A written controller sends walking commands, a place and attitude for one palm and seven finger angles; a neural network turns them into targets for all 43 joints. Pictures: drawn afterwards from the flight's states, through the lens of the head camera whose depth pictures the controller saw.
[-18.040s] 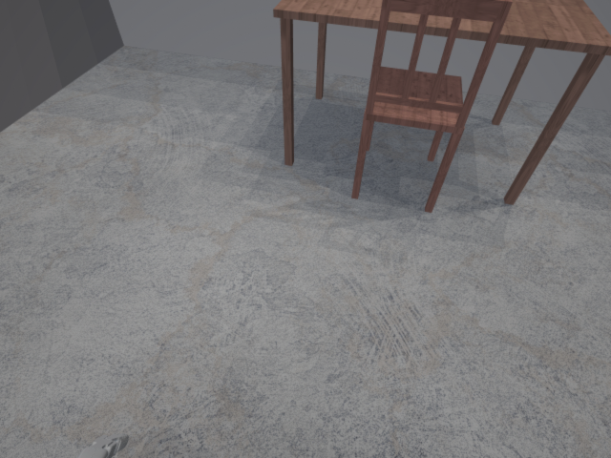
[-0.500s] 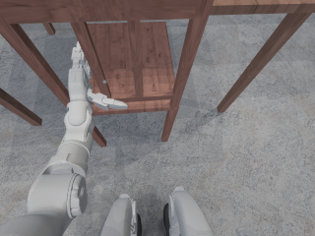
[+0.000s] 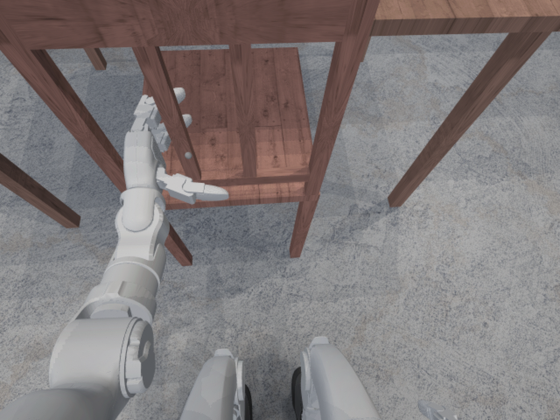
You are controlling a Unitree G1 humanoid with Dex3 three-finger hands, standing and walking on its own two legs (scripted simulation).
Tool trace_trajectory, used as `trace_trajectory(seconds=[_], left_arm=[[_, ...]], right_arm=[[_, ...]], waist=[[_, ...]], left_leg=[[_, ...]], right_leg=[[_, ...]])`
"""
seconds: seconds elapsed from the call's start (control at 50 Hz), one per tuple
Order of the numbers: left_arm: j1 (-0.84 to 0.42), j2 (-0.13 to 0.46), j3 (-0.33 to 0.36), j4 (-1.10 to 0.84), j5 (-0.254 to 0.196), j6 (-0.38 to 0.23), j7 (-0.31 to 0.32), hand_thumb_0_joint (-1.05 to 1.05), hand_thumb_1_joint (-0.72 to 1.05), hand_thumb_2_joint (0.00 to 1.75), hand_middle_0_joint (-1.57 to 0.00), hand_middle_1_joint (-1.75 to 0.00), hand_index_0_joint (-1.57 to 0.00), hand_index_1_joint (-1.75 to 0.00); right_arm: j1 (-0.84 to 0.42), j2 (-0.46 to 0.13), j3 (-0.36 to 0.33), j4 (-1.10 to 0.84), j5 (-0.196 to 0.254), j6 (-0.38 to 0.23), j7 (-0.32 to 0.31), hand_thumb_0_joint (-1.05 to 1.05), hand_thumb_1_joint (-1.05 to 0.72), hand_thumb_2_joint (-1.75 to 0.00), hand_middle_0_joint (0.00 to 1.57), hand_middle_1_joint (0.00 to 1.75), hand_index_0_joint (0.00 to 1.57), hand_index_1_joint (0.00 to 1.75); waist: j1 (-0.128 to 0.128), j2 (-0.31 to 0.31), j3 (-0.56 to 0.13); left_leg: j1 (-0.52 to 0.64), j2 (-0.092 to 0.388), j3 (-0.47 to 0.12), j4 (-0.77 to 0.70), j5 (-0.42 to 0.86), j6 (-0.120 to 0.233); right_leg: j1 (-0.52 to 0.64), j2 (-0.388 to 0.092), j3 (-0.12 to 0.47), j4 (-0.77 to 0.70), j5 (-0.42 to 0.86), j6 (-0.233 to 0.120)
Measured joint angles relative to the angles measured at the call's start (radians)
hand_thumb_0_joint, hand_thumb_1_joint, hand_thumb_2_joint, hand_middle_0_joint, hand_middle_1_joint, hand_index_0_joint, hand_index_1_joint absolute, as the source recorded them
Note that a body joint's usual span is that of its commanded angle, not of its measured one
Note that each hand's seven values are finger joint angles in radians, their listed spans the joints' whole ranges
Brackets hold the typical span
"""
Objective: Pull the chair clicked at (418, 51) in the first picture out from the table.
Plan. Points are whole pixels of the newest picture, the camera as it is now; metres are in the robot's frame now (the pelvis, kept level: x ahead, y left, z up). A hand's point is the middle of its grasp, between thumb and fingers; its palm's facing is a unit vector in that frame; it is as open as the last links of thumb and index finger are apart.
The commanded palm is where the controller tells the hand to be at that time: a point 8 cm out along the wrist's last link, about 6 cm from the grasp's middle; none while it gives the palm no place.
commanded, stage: hook a spindle and tug to test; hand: left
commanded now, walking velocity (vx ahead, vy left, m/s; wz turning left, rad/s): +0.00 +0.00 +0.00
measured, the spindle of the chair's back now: (175, 126) +0.52 +0.13 +0.04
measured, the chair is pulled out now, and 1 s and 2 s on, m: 0.00 0.03 0.08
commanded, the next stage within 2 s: step backward, pulling the chair out in 1.08 s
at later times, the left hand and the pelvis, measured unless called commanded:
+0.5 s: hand (191, 150) +0.49 +0.10 +0.03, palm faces +0.02 -1.00 -0.03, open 5.5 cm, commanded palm +0.44 +0.15 +0.02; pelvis +0.01 +0.00 +0.00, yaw +0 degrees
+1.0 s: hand (190, 169) +0.45 +0.10 +0.03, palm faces +0.02 -1.00 -0.02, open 5.6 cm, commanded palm +0.42 +0.15 +0.02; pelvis +0.02 +0.00 +0.01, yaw +0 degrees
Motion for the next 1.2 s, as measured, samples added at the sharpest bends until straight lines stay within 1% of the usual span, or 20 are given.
trace_trajectory(seconds=[0.08,0.14,0.2,0.26,0.36,0.48,0.54,0.66,0.78,0.84,0.92,1.06,1.2], left_arm=[[0.008,-0.010,-0.006,-0.009,-0.009,0.011,0.010,-0.01,-0.33,0.37,-0.35,-0.98,-0.34,-0.98],[0.003,-0.009,-0.001,-0.002,-0.008,0.009,0.022,-0.01,-0.20,0.43,-0.38,-1.13,-0.38,-1.13],[0.006,-0.009,0.000,-0.012,-0.008,0.009,0.031,-0.01,-0.06,0.49,-0.41,-1.23,-0.40,-1.24],[0.007,-0.007,-0.006,-0.015,-0.004,0.004,0.037,-0.01,0.10,0.55,-0.42,-1.29,-0.40,-1.31],[-0.009,-0.003,-0.005,-0.003,0.007,-0.004,0.027,0.00,0.37,0.67,-0.44,-1.37,-0.42,-1.38],[0.002,-0.005,0.001,-0.025,0.000,0.014,0.013,0.00,0.67,0.80,-0.46,-1.41,-0.45,-1.42],[0.024,-0.015,0.002,-0.050,-0.017,0.030,0.013,0.01,0.69,0.80,-0.45,-1.41,-0.43,-1.42],[0.092,-0.025,-0.004,-0.116,-0.023,0.045,0.013,0.01,0.71,0.77,-0.42,-1.42,-0.41,-1.44],[0.169,-0.048,-0.034,-0.190,-0.029,0.039,0.015,0.01,0.71,0.76,-0.42,-1.41,-0.40,-1.45],[0.189,-0.057,-0.050,-0.213,-0.027,0.034,0.016,0.01,0.71,0.76,-0.42,-1.41,-0.40,-1.44],[0.211,-0.067,-0.072,-0.244,-0.029,0.041,0.023,0.01,0.71,0.76,-0.43,-1.41,-0.40,-1.44],[0.210,-0.076,-0.088,-0.247,-0.028,0.043,0.024,0.01,0.71,0.77,-0.43,-1.41,-0.40,-1.45],[0.179,-0.067,-0.075,-0.223,-0.023,0.037,0.000,0.01,0.70,0.78,-0.44,-1.41,-0.40,-1.44]], right_arm=[[0.003,-0.003,-0.002,-0.003,0.000,-0.003,0.001,0.01,-0.91,-0.90,0.20,0.30,0.20,0.30],[0.001,-0.003,-0.002,-0.004,-0.003,-0.007,0.002,0.01,-0.91,-0.90,0.20,0.30,0.20,0.30],[0.004,-0.002,-0.004,-0.006,-0.005,-0.009,0.006,0.01,-0.91,-0.90,0.20,0.30,0.20,0.30],[0.007,-0.001,-0.006,-0.005,-0.006,-0.007,0.009,0.01,-0.91,-0.90,0.20,0.30,0.20,0.30],[0.012,-0.001,-0.003,0.002,-0.005,-0.002,0.007,0.01,-0.91,-0.90,0.20,0.30,0.20,0.30],[0.015,0.002,-0.004,-0.001,-0.005,0.003,0.006,0.01,-0.91,-0.90,0.20,0.30,0.20,0.30],[0.016,0.003,-0.006,-0.009,-0.002,0.005,0.009,0.01,-0.91,-0.90,0.20,0.30,0.20,0.30],[0.018,0.008,-0.006,-0.031,0.002,0.004,0.015,0.01,-0.91,-0.90,0.20,0.30,0.20,0.30],[0.014,0.009,-0.009,-0.041,0.006,-0.001,0.019,0.01,-0.91,-0.90,0.20,0.30,0.20,0.30],[0.006,0.009,-0.010,-0.041,0.008,-0.003,0.017,0.01,-0.91,-0.90,0.20,0.30,0.20,0.30],[-0.008,0.007,-0.016,-0.041,0.009,-0.007,0.015,0.01,-0.91,-0.90,0.20,0.30,0.20,0.30],[-0.034,0.007,-0.014,-0.038,0.012,-0.009,0.006,0.01,-0.91,-0.90,0.20,0.30,0.19,0.30],[-0.050,0.010,-0.006,-0.038,0.015,-0.013,-0.007,0.01,-0.91,-0.90,0.20,0.30,0.20,0.30]], waist=[[0.000,0.003,-0.001],[-0.005,0.002,-0.001],[-0.008,0.003,-0.002],[-0.009,0.005,0.000],[-0.005,0.004,0.002],[-0.003,0.006,-0.002],[-0.003,0.007,-0.006],[-0.003,0.003,-0.012],[0.011,-0.002,-0.013],[0.019,-0.004,-0.011],[0.027,0.000,-0.011],[0.041,-0.003,-0.008],[0.039,-0.010,-0.005]], left_leg=[[0.005,-0.001,0.000,-0.003,0.002,0.001],[0.004,-0.001,0.001,-0.002,0.001,0.001],[0.001,0.000,0.003,0.001,-0.001,0.001],[0.001,0.001,0.004,0.003,-0.004,0.002],[-0.003,-0.001,0.005,0.005,-0.008,0.003],[-0.002,0.001,0.007,0.001,-0.010,0.003],[0.008,0.003,0.011,-0.008,-0.011,0.004],[0.036,0.008,0.020,-0.028,-0.014,0.004],[0.061,0.008,0.021,-0.042,-0.018,0.004],[0.066,0.005,0.017,-0.041,-0.021,0.003],[0.066,0.002,0.010,-0.037,-0.023,0.001],[0.064,-0.004,0.006,-0.030,-0.023,0.000],[0.047,-0.006,0.002,-0.015,-0.021,-0.002]], right_leg=[[0.006,-0.001,0.000,-0.004,0.002,0.001],[0.004,0.000,0.002,-0.002,0.002,0.001],[0.000,0.001,0.003,0.001,0.001,0.002],[-0.001,0.002,0.005,0.003,-0.002,0.002],[-0.006,0.000,0.005,0.007,-0.007,0.003],[-0.006,0.002,0.008,0.003,-0.008,0.004],[0.002,0.006,0.013,-0.005,-0.007,0.005],[0.024,0.012,0.023,-0.021,-0.008,0.005],[0.048,0.013,0.026,-0.032,-0.013,0.005],[0.054,0.010,0.022,-0.030,-0.018,0.005],[0.058,0.007,0.015,-0.028,-0.023,0.004],[0.056,0.001,0.011,-0.017,-0.028,0.002],[0.041,-0.002,0.006,-0.001,-0.028,-0.002]])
